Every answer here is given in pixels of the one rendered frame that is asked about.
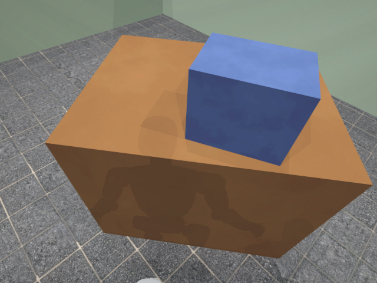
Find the pedestal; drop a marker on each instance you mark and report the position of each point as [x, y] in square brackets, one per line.
[122, 146]

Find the carton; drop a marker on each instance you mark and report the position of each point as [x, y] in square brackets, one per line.
[249, 97]

